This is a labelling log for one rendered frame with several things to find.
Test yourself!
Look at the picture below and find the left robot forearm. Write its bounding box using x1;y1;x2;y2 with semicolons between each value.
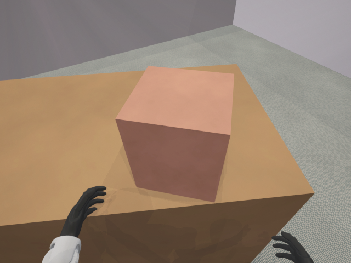
42;236;81;263

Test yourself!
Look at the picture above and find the robot left hand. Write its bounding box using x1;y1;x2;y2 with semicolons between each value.
60;186;106;237

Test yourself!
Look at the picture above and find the carton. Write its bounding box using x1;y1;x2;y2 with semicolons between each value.
115;66;234;202

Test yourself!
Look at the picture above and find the pedestal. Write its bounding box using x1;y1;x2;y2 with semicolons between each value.
0;64;315;263

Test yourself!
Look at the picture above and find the robot right hand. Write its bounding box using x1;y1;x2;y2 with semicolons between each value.
272;231;314;263

